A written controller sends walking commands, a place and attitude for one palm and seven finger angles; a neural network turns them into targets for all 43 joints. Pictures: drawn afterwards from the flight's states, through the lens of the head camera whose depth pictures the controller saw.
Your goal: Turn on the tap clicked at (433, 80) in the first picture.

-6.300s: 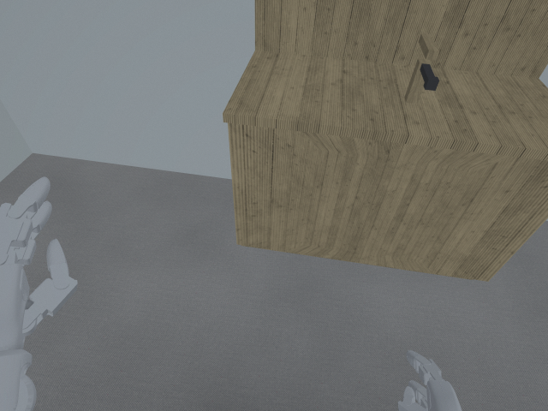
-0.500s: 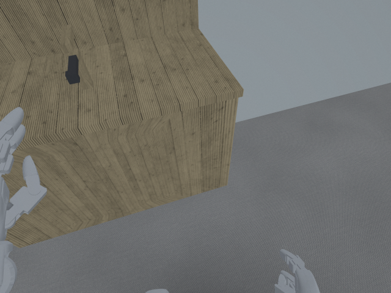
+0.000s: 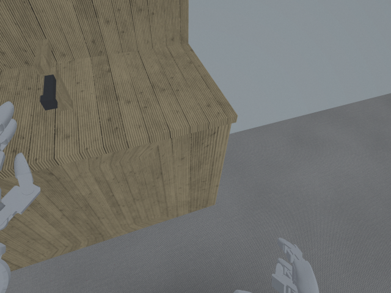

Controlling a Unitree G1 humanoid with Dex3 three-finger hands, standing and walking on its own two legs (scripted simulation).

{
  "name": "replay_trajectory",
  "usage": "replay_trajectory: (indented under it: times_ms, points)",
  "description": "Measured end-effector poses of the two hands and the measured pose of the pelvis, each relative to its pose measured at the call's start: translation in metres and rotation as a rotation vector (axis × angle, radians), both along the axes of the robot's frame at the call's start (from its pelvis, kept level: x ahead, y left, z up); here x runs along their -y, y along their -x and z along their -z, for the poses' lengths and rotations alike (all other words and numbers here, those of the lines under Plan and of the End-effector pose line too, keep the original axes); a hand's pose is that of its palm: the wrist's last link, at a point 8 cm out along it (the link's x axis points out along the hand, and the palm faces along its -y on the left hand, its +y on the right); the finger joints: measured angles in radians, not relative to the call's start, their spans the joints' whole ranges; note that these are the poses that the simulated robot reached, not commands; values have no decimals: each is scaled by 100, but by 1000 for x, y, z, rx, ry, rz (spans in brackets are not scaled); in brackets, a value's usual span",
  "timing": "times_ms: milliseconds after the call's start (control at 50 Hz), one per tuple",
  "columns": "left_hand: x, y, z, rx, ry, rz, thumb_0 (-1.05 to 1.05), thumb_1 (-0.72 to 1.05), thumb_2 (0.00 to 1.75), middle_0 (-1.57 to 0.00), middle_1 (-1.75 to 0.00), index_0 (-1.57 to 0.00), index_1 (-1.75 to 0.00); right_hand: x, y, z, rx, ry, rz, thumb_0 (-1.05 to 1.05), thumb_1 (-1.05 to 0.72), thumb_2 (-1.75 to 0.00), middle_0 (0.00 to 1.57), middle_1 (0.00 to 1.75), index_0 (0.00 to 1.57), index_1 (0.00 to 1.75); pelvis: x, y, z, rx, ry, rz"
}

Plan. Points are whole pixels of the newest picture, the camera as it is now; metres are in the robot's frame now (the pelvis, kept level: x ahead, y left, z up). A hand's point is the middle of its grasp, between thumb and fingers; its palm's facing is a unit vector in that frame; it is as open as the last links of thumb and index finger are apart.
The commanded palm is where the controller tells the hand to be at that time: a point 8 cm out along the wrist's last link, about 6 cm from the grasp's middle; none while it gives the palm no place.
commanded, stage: take the last steps up to it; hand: left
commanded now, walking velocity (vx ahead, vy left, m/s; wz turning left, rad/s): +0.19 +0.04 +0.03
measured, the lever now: (49, 101) +0.51 +0.39 +0.09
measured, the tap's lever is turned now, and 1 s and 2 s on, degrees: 0 0 0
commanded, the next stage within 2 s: come to a stop and stand still in 0.34 s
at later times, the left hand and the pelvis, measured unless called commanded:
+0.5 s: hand (58, 155) +0.28 +0.24 +0.18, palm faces +0.44 -0.81 -0.39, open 7.4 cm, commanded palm +0.22 +0.27 +0.18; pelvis +0.07 -0.01 -0.01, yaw +1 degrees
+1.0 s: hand (68, 153) +0.29 +0.22 +0.17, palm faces +0.42 -0.77 -0.48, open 7.4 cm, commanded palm +0.22 +0.25 +0.18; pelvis +0.07 -0.04 +0.00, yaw +1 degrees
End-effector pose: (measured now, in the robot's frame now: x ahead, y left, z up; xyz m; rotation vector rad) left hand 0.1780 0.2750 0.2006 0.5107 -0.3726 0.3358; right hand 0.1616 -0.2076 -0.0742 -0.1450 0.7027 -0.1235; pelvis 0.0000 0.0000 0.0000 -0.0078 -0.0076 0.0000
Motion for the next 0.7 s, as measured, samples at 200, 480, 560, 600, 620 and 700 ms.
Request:
replay_trajectory:
  times_ms: [200,480,560,600,620,700]
  points:
    - [24,-25,14,-57,6,-78,1,89,90,-21,-30,-21,-30,28,-22,39,-120,-14,-47,1,-90,-90,21,30,21,30,26,-31,10,26,-17,-21]
    - [3,-60,11,28,6,-26,1,89,90,-21,-30,-21,-30,56,-64,-3,-36,146,46,1,-90,-90,20,30,20,30,11,-68,9,26,-17,-14]
    - [0,-71,12,-5,35,-55,1,89,90,-21,-30,-21,-30,36,-74,-3,-27,87,3,1,-90,-90,20,30,20,30,14,-74,2,17,-1,-28]
    - [6,-73,12,-24,38,-52,1,89,90,-21,-30,-20,-30,27,-78,-1,-22,48,-24,1,-90,-90,20,30,20,30,18,-77,1,14,1,-26]
    - [11,-73,12,-35,33,-49,1,89,90,-20,-30,-20,-30,24,-79,1,-18,30,-36,1,-90,-90,20,30,20,30,20,-78,1,14,-1,-23]
    - [28,-73,14,-76,8,-46,1,89,90,-20,-30,-20,-30,18,-84,13,-25,-25,-71,1,-90,-90,21,30,21,30,31,-81,4,20,2,-20]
